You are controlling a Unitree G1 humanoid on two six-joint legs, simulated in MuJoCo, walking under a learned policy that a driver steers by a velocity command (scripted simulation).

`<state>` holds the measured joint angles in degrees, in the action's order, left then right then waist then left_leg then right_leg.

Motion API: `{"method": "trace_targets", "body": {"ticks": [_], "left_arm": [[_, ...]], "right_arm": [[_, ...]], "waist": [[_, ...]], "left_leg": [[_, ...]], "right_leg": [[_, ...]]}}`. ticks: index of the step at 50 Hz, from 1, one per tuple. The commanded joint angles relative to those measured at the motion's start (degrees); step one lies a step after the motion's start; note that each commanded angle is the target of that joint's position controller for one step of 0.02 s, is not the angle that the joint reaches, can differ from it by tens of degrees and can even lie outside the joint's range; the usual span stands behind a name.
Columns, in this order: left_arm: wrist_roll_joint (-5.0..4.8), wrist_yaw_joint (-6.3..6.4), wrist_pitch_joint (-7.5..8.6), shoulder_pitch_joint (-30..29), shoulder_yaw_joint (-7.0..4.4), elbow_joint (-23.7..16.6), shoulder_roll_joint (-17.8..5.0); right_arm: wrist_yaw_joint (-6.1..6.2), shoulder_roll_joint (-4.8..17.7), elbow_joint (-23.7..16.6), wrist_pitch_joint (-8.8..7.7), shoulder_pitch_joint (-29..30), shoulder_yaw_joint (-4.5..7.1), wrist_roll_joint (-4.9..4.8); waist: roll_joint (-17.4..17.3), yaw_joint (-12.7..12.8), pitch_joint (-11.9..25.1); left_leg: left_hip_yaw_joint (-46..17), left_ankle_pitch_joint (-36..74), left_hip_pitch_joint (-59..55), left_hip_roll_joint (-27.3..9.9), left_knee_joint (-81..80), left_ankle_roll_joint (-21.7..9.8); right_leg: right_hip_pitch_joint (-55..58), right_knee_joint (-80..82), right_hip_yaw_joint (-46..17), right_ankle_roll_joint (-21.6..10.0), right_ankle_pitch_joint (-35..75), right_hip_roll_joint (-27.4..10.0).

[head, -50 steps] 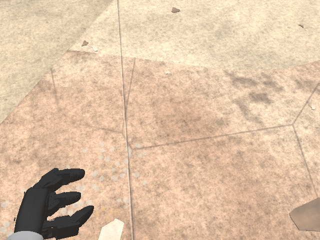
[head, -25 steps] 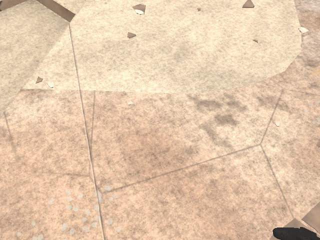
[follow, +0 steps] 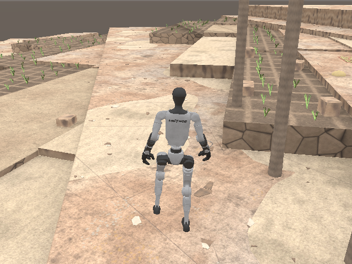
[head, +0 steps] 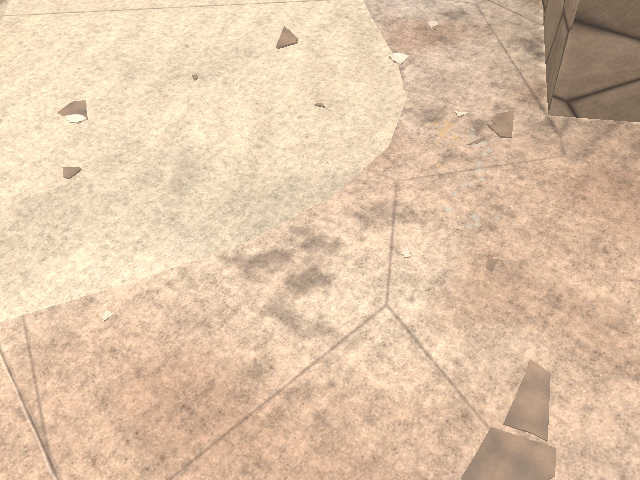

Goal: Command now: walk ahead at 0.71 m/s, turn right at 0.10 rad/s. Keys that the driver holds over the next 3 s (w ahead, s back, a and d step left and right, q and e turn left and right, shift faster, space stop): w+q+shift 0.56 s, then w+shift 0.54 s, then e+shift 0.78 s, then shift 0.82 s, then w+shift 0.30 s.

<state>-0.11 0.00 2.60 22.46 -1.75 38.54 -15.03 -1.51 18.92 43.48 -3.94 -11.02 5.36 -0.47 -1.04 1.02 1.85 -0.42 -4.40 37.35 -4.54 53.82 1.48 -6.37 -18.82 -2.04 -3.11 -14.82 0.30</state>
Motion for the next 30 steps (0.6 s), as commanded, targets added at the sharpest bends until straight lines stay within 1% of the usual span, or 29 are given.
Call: {"method": "trace_targets", "body": {"ticks": [1,4,6,8,10,11,12,13,14,15,16,17,18,19,20,21,22,23,24,25,26,27,28,29,30], "left_arm": [[0.04,0.49,1.95,-0.8,-3.00,-2.6,-10.5],[0.34,0.43,2.59,1.4,-3.10,-0.5,-10.6],[0.59,0.36,2.83,2.2,-3.14,0.7,-10.4],[0.42,0.30,2.91,1.7,-3.10,1.6,-10.3],[0.25,0.34,2.66,1.4,-3.10,2.3,-10.3],[0.33,0.37,2.35,1.1,-3.10,2.7,-10.5],[0.58,0.45,2.04,0.5,-3.19,2.8,-11.2],[0.90,0.70,1.71,0.6,-3.42,3.0,-12.4],[1.24,1.11,1.11,0.7,-3.67,3.1,-13.8],[1.59,1.51,0.40,-0.4,-3.92,3.0,-15.2],[1.30,1.97,0.23,-2.3,-3.83,2.1,-15.6],[2.05,2.08,1.46,-0.7,-2.22,1.0,-11.0],[0.56,0.59,4.33,4.0,0.50,-2.5,-2.9],[-1.11,-0.04,6.86,-4.8,-0.38,-3.5,-9.7],[-2.82,-0.32,7.99,-10.5,-0.51,-5.9,-10.1],[-1.92,-0.01,8.60,-12.6,0.07,-6.5,-8.8],[-0.30,0.26,8.51,-12.7,-0.12,-6.2,-8.0],[0.12,0.07,7.75,-10.3,-0.23,-5.8,-7.6],[0.58,-0.06,6.88,-9.2,-0.43,-5.3,-7.9],[0.91,-0.08,6.14,-9.1,-0.54,-5.1,-7.9],[1.24,-0.01,5.58,-10.3,-0.50,-5.5,-7.7],[1.70,0.05,5.43,-13.9,-0.25,-7.2,-7.4],[1.97,0.02,5.56,-17.8,-0.01,-8.5,-6.6],[1.97,-0.25,5.72,-20.1,0.37,-9.0,-5.2],[1.80,-0.58,5.90,-22.4,0.80,-9.4,-3.9]], "right_arm": [[-0.10,2.7,-4.6,-1.01,7.0,-0.11,-0.53],[-0.77,2.3,-5.4,-0.74,9.2,-0.85,-1.53],[-1.56,2.0,-6.3,-0.89,10.5,-1.23,-2.07],[-2.58,1.6,-7.2,-1.19,11.5,-1.71,-2.03],[-3.63,0.8,-8.2,-1.47,13.1,-2.37,-1.87],[-4.03,0.3,-8.8,-1.54,13.8,-2.71,-1.86],[-4.19,0.4,-9.3,-1.54,13.5,-2.78,-1.81],[-4.04,1.2,-9.7,-1.37,12.5,-2.43,-1.77],[-3.66,2.7,-9.8,-1.01,9.4,-1.74,-2.02],[-3.27,5.4,-8.6,-0.60,1.1,-0.53,-2.44],[-2.60,9.8,-5.4,-0.14,-12.6,1.50,-2.39],[-1.33,14.1,-2.9,0.89,-21.6,2.81,-2.69],[-1.14,17.0,-3.8,0.46,-19.0,3.33,-2.77],[-1.03,10.8,-4.4,-0.21,-20.5,1.80,-1.60],[-0.80,9.3,-4.1,-0.74,-20.3,1.42,-0.40],[-0.89,9.0,-4.5,-1.29,-17.0,1.19,-0.13],[-0.81,7.1,-5.4,-1.49,-12.9,0.59,0.09],[-0.51,5.8,-6.7,-1.43,-9.7,-0.04,0.57],[-0.27,4.9,-7.3,-1.22,-7.7,-0.21,0.10],[0.12,4.4,-7.4,-1.11,-7.2,-0.39,-0.52],[0.55,4.2,-7.2,-1.13,-7.3,-0.58,-1.02],[1.12,4.4,-7.1,-1.21,-7.4,-0.63,-1.31],[1.71,4.8,-6.8,-1.18,-7.6,-0.61,-1.39],[2.24,4.7,-6.1,-0.98,-7.8,-0.69,-1.35],[2.53,4.8,-5.3,-0.83,-8.9,-0.67,-1.37]], "waist": [[8.4,1.1,-4.8],[7.7,2.7,-8.3],[7.0,3.4,-10.1],[6.5,3.4,-11.2],[5.6,3.7,-12.2],[5.2,3.7,-12.6],[5.7,2.9,-11.8],[7.7,1.8,-9.1],[10.3,-0.5,-5.3],[12.3,-5.4,-0.2],[10.0,-12.4,6.9],[-0.6,-13.6,11.6],[-19.4,-5.5,18.2],[-9.3,-10.7,19.7],[-5.6,-10.1,11.1],[3.6,-6.9,5.2],[5.2,-3.8,2.2],[2.6,-0.7,0.2],[0.7,0.6,-2.1],[0.4,1.2,-4.1],[0.8,1.3,-6.3],[1.0,0.5,-8.8],[0.4,-0.7,-10.4],[-0.9,-1.6,-10.6],[-1.8,-3.2,-9.8]], "left_leg": [[-0.8,8.2,11.7,-0.9,-5.0,1.4],[-1.2,10.8,14.3,-0.7,-7.2,0.7],[-2.3,11.4,15.4,0.2,-9.3,-0.5],[-1.5,12.2,14.7,0.1,-12.0,-1.9],[0.8,11.6,12.8,0.1,-14.6,-3.5],[2.5,10.2,11.0,0.7,-16.1,-4.6],[4.8,7.8,7.1,2.4,-17.3,-6.0],[7.6,4.2,2.7,5.0,-16.2,-7.4],[9.9,-0.7,-1.9,8.0,-14.0,-9.0],[11.1,-4.8,-11.0,10.5,-12.2,-10.7],[9.7,-3.6,-30.8,12.3,-14.5,-13.0],[-6.2,-12.6,-51.3,4.7,-14.8,-15.5],[-45.1,-38.7,-65.4,-9.8,-30.2,-28.4],[-52.1,-43.8,-65.5,-9.6,-38.2,-24.1],[-46.6,-37.2,-58.6,-8.9,-39.4,-21.1],[-41.0,-28.7,-47.9,-7.0,-39.5,-19.8],[-35.3,-22.3,-39.2,-4.6,-39.4,-19.8],[-31.8,-19.8,-32.8,-1.8,-40.4,-20.5],[-29.7,-18.5,-29.2,-0.4,-42.0,-21.1],[-27.9,-17.2,-25.8,0.2,-43.3,-21.2],[-25.7,-15.1,-21.4,0.9,-44.3,-20.9],[-23.2,-11.9,-17.0,2.4,-45.4,-20.5],[-21.2,-8.9,-13.6,3.9,-45.5,-19.8],[-17.6,-6.1,-11.4,5.7,-44.7,-18.2],[-15.4,-5.2,-9.4,6.5,-44.5,-16.5]], "right_leg": [[5.1,13.4,-10.1,-8.0,-6.6,-13.2],[6.4,15.4,-4.9,-7.1,-3.6,-14.7],[8.2,15.8,-0.7,-6.2,-0.6,-15.5],[9.8,16.2,3.2,-5.2,2.9,-15.9],[11.4,16.6,6.6,-4.4,7.0,-16.2],[12.1,16.0,8.5,-3.9,11.6,-16.0],[12.5,13.5,10.5,-3.3,24.6,-15.6],[14.2,8.9,11.6,-2.9,44.1,-15.6],[16.8,1.8,12.4,-2.4,64.4,-15.6],[16.5,-9.9,13.0,-1.9,77.9,-15.5],[7.5,-26.9,13.6,-0.4,78.3,-13.8],[-11.6,-47.2,10.8,1.7,42.9,-9.8],[-34.9,-69.3,2.0,4.9,-11.7,4.3],[-39.3,-69.9,-8.0,1.6,-8.5,1.8],[-41.7,-67.0,-7.4,0.1,-6.4,-0.3],[-39.1,-61.3,-7.0,-0.2,-4.1,-2.6],[-35.5,-56.2,-7.0,0.0,-2.9,-4.3],[-32.1,-54.1,-7.5,0.6,-1.9,-5.0],[-31.6,-51.4,-6.9,1.6,-2.0,-5.5],[-31.5,-48.4,-6.1,2.7,-1.9,-5.9],[-30.8,-44.5,-4.9,3.9,-1.0,-6.1],[-29.9,-39.1,-3.1,5.2,2.7,-5.4],[-28.3,-33.2,-1.7,6.3,8.3,-4.3],[-25.1,-26.8,-0.3,7.0,15.1,-3.4],[-20.4,-20.9,1.4,7.2,21.3,-2.3]]}}
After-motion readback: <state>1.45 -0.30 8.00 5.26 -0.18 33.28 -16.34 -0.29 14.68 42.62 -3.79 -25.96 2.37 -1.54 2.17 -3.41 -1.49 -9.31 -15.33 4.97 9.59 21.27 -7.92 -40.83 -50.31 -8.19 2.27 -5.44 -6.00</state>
